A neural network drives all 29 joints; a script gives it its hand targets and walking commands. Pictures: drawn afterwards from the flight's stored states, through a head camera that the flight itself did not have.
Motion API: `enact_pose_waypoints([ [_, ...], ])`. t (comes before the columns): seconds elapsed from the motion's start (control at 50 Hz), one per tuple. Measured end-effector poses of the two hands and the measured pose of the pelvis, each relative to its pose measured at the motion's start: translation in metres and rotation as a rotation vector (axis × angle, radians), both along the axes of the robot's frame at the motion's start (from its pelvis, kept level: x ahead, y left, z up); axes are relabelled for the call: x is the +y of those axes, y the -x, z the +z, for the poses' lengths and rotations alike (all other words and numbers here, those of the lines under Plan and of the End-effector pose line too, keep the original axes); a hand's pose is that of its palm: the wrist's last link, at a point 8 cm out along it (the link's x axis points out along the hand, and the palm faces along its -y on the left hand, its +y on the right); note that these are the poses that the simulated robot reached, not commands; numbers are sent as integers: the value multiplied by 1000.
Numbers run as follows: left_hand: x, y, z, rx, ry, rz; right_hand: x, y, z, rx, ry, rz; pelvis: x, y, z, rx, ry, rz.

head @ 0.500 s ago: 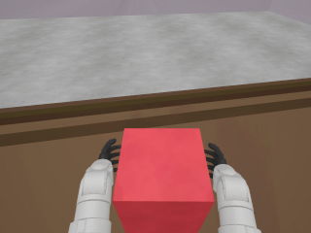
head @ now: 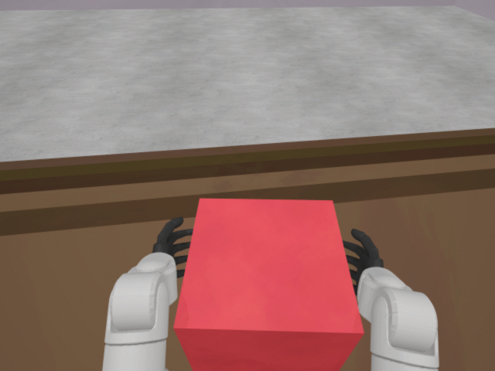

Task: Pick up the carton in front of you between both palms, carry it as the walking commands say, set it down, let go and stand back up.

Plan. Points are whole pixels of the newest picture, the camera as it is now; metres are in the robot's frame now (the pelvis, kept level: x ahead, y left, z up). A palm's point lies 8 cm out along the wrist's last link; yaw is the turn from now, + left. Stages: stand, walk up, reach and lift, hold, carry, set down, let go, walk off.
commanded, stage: carry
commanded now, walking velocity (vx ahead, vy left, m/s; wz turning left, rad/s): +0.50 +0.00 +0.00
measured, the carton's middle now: (264, 296) +0.26 -0.01 +0.01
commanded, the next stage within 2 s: none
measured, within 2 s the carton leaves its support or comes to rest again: neither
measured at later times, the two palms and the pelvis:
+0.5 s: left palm (174, 139) +0.59 +0.18 +0.09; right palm (308, 149) +0.56 -0.11 +0.09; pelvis +0.30 +0.05 +0.01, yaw -3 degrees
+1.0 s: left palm (200, 75) +0.93 +0.17 +0.10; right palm (298, 78) +0.94 -0.13 +0.09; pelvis +0.64 +0.01 +0.00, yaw +0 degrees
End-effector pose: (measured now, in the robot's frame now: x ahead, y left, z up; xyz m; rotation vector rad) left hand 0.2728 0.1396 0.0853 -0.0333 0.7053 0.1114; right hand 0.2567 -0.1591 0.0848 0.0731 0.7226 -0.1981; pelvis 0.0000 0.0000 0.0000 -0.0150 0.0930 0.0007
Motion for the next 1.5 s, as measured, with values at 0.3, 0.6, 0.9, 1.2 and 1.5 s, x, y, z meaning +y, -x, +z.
enact_pose_waypoints([
  [0.3, 55, -192, -11, -21, 33, 47, 55, -202, -6, -21, 25, 45, 44, -189, -20, -23, -34, -40],
  [0.6, 40, -387, 12, -38, 23, -6, 40, -382, 14, -38, 12, -12, 43, -377, 6, -7, 4, -40],
  [0.9, 25, -577, -9, 38, 1, 107, 25, -605, -14, 38, -16, 94, 1, -578, 0, -17, -19, 14],
  [1.2, 49, -872, 18, -75, -43, -31, 49, -877, 23, -68, 112, 86, 39, -790, -32, -42, -5, -26],
  [1.5, 58, -1084, 8, 43, -2, -29, 58, -1077, 11, 47, 56, 24, 60, -958, -4, 9, 15, -6],
])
